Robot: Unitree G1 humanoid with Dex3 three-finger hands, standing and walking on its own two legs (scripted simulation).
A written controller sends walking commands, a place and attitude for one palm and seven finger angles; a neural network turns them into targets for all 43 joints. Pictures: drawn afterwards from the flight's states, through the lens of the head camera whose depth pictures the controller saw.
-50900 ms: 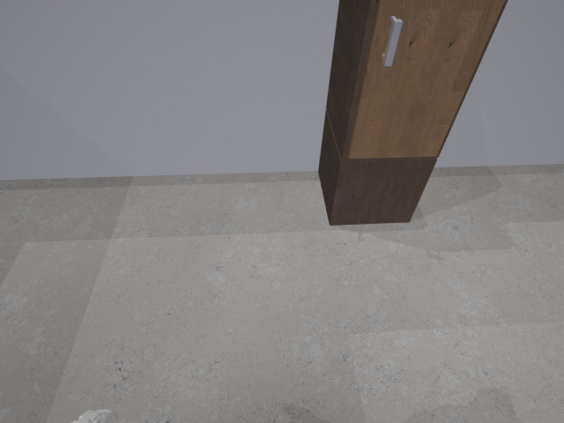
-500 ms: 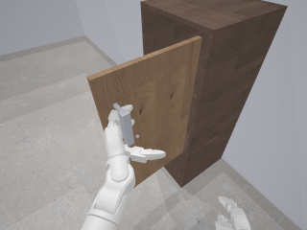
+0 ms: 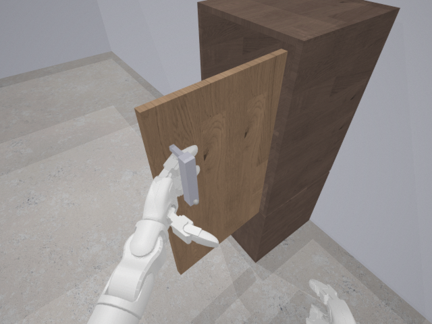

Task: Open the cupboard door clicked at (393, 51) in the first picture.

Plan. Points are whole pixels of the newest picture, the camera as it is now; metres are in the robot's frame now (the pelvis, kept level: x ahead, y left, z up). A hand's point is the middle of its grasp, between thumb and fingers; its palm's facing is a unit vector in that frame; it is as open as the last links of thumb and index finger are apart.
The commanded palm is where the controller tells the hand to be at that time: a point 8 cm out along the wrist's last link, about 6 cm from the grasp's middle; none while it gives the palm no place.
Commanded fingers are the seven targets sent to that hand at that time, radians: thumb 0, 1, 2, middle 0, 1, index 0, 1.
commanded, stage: slide the hand sideways off the handle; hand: left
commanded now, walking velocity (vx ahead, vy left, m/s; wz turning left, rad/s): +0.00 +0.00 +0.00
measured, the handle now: (183, 174) +0.36 +0.09 +0.11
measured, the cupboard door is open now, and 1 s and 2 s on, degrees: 94 95 95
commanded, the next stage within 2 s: draw the hand back to the body in 0.84 s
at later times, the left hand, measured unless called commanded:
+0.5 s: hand (175, 226) +0.25 +0.09 +0.10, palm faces -0.06 -1.00 -0.03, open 16.0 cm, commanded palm +0.22 +0.16 +0.11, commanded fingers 0.00 -0.50 0.30 -0.15 -0.30 -0.15 -0.30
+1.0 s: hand (148, 245) +0.22 +0.12 +0.10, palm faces -0.04 -1.00 -0.04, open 16.3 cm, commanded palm +0.19 +0.19 +0.11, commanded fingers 0.00 -0.50 0.30 -0.15 -0.30 -0.15 -0.30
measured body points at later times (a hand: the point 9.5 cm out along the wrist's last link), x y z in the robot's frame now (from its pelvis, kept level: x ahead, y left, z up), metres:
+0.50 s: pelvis +0.03 -0.03 +0.00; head +0.02 -0.04 +0.45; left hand +0.25 +0.14 +0.11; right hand +0.23 -0.24 -0.07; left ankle +0.04 +0.08 -0.73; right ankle +0.01 -0.10 -0.73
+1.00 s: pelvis +0.02 -0.03 -0.01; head +0.01 -0.05 +0.44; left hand +0.21 +0.18 +0.11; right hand +0.20 -0.26 -0.08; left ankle +0.04 +0.08 -0.72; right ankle +0.01 -0.10 -0.73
